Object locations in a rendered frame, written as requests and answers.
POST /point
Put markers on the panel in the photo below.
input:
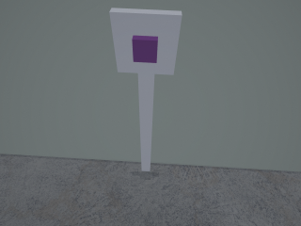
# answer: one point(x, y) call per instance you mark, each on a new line
point(164, 24)

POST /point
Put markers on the button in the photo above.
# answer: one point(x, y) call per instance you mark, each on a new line
point(145, 49)

